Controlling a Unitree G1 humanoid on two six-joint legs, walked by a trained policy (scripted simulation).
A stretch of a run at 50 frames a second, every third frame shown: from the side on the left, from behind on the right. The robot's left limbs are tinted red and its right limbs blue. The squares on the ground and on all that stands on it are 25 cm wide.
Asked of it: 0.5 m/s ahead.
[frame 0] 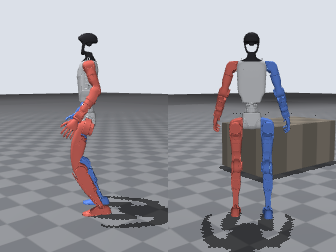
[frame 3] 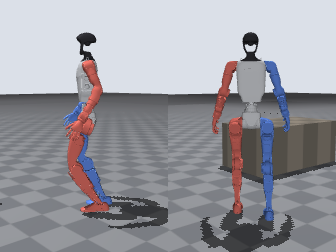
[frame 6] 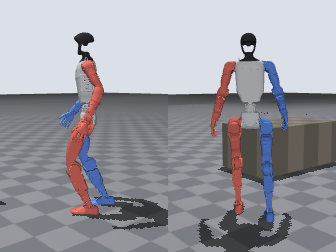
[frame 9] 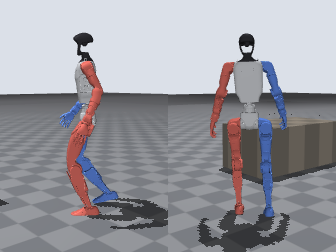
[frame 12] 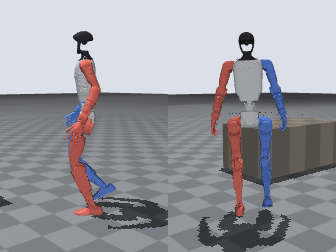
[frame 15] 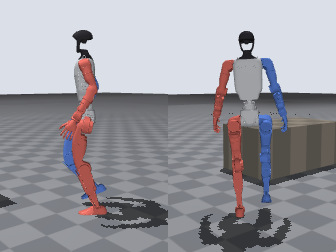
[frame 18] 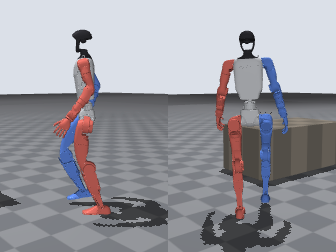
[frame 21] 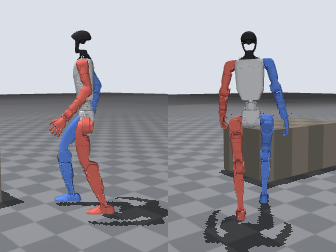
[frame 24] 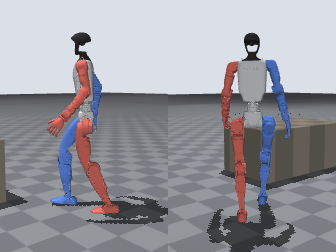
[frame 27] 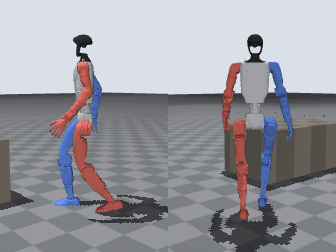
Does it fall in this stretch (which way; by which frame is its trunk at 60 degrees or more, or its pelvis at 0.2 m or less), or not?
no
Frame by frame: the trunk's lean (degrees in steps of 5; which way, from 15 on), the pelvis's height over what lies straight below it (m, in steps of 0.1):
0: 0, 0.8
3: 0, 0.8
6: 5, 0.8
9: 5, 0.8
12: 5, 0.8
15: 5, 0.8
18: 5, 0.8
21: 5, 0.8
24: 5, 0.8
27: 0, 0.7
